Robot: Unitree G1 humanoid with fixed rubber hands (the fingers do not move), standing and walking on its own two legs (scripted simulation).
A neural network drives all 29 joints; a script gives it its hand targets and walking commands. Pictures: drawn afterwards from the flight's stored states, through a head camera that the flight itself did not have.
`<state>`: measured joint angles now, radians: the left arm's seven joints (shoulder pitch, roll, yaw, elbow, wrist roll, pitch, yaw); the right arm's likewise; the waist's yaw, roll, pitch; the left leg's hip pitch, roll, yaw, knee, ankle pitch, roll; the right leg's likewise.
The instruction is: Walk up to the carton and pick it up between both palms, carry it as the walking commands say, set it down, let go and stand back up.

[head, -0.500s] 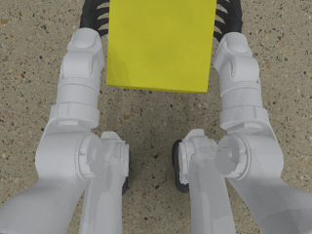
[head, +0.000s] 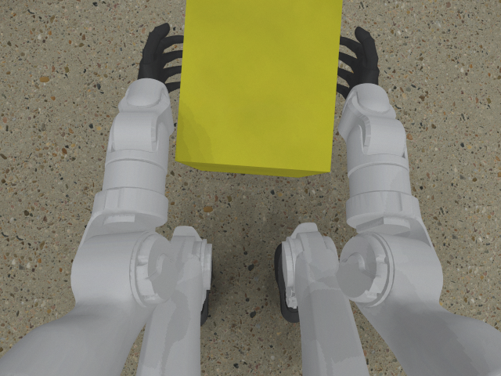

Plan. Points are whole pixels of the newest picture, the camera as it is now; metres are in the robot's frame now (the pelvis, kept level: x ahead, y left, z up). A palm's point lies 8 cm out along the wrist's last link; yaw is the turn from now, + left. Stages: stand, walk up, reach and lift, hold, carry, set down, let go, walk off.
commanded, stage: reach and lift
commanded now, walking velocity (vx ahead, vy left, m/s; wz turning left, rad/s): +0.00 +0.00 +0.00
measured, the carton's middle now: (257, 81) +0.55 -0.02 -0.15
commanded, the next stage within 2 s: none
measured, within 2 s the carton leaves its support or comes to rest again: neither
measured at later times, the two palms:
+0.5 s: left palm (138, 75) +0.49 +0.12 +0.00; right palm (390, 82) +0.48 -0.16 +0.00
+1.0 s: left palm (112, 63) +0.47 +0.12 +0.07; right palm (434, 70) +0.46 -0.16 +0.08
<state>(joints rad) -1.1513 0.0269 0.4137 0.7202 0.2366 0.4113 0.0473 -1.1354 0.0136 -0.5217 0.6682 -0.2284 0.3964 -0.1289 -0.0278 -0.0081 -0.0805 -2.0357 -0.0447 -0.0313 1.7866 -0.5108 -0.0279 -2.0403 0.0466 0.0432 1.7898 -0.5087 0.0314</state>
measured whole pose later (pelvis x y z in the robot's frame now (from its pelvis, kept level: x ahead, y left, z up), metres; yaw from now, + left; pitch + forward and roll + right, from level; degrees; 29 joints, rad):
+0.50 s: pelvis +0.01 +0.00 +0.06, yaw +0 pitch +41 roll +0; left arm -1.00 -0.03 0.42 0.69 0.27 0.41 0.04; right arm -0.99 0.06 -0.52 0.65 -0.26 0.39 -0.11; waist -0.03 0.00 -0.16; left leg -1.83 -0.04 -0.03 1.61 -0.50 -0.02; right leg -1.83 0.04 0.05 1.61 -0.49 0.03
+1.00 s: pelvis +0.03 +0.00 +0.12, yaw +0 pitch +35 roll +0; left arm -0.83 -0.08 0.40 0.65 0.27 0.39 0.04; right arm -0.83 0.11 -0.50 0.62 -0.26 0.37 -0.10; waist -0.03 -0.01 -0.19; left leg -1.55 -0.04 -0.04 1.40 -0.47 -0.02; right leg -1.55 0.04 0.05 1.41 -0.47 0.02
